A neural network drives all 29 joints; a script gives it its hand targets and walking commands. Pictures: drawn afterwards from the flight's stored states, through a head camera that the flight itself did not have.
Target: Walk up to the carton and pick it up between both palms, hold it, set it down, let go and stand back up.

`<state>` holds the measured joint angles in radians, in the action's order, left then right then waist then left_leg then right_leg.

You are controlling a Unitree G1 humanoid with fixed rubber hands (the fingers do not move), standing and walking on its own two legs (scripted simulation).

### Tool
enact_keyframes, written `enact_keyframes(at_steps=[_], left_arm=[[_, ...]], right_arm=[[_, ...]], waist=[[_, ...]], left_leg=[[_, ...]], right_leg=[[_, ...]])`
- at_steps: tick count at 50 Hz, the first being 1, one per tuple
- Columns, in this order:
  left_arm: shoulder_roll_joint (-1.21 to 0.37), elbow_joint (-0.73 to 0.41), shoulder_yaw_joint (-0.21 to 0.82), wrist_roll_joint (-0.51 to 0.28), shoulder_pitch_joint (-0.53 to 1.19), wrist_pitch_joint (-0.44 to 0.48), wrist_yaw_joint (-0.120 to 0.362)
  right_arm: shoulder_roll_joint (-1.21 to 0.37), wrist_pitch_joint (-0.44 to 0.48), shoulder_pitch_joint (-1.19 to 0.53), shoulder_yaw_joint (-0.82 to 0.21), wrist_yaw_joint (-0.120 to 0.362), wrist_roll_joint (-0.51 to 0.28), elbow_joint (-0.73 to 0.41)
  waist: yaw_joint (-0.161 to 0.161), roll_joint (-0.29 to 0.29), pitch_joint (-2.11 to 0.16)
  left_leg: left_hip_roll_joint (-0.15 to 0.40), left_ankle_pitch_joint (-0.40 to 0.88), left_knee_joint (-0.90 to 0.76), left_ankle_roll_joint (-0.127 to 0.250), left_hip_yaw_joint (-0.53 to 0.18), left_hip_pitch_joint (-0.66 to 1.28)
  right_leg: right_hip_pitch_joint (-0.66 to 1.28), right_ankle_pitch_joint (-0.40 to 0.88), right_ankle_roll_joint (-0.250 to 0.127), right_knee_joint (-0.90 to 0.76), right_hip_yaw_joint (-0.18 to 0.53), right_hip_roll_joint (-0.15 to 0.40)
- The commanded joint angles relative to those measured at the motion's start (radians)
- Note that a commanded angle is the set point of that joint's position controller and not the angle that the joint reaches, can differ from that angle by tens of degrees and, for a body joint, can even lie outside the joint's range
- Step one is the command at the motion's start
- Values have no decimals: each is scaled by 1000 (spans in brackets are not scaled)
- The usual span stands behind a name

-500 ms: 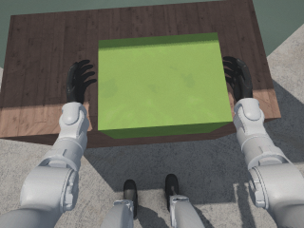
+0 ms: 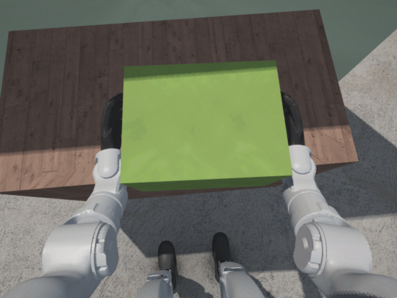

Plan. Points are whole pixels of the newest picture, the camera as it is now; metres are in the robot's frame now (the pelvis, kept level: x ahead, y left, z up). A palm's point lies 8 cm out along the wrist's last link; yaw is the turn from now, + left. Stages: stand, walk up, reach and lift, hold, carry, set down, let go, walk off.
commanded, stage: reach and lift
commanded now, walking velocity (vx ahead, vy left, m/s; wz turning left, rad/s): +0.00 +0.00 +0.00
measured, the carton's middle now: (202, 132) +0.42 -0.03 -0.06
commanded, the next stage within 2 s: none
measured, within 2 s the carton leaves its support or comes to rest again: leaves its support in 1.70 s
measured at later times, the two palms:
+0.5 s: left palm (113, 138) +0.42 +0.15 -0.07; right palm (291, 134) +0.40 -0.21 -0.07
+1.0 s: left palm (113, 138) +0.42 +0.15 -0.07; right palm (291, 134) +0.40 -0.21 -0.07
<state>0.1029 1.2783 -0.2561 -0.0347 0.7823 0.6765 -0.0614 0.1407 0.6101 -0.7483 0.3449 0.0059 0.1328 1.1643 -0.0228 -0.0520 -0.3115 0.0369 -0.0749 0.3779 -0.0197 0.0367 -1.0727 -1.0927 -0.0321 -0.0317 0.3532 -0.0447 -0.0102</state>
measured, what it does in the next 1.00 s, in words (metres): stands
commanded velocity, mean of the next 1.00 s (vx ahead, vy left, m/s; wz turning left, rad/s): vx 0.00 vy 0.00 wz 0.00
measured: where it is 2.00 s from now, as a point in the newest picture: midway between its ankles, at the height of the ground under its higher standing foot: (195, 271)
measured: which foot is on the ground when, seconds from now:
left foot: down 0.00-1.00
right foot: down 0.00-1.00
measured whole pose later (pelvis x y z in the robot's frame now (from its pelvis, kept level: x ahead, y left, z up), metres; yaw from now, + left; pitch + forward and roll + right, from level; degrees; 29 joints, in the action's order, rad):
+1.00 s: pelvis +0.01 +0.00 +0.00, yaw +1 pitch +44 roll +0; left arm 0.10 1.35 -0.19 -0.08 0.79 0.75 -0.09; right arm 0.16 0.66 -0.75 0.34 0.02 0.12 1.23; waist -0.04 -0.07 -0.31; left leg 0.03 -0.11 0.42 -0.02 0.02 -1.08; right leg -1.09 -0.07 -0.03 0.40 -0.06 0.00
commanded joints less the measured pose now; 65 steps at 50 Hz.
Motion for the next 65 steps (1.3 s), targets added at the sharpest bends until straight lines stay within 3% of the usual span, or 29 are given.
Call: enact_keyframes(at_steps=[1,23,59,65], left_arm=[[-347,-79,189,109,304,40,81],[-556,-86,317,137,272,68,99],[-536,109,320,81,381,79,110],[-573,135,338,66,399,78,118]], right_arm=[[-362,48,-355,-203,113,105,-88],[-510,74,-303,-281,164,122,-72],[-584,97,-412,-312,144,145,123],[-623,122,-430,-359,131,129,135]], waist=[[-17,66,-832],[-39,56,-752],[-46,53,-738],[-53,70,-800]], left_leg=[[-79,259,17,2,-19,275],[-82,316,32,-8,-49,358],[-77,187,150,18,-37,197],[-87,207,200,21,-30,164]], right_leg=[[751,489,48,119,47,-19],[681,493,42,98,31,-24],[555,334,37,221,29,-19],[598,396,52,276,30,-28]])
